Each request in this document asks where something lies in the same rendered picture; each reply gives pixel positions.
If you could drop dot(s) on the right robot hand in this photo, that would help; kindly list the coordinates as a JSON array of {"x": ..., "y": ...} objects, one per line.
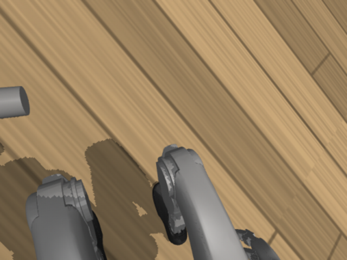
[{"x": 260, "y": 249}]

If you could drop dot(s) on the right robot foot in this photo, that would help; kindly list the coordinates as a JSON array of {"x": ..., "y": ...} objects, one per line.
[{"x": 178, "y": 238}]

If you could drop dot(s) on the left robot foot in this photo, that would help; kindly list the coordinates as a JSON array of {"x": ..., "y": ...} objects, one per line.
[{"x": 99, "y": 236}]

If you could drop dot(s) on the can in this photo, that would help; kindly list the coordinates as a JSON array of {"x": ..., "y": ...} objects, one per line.
[{"x": 13, "y": 102}]

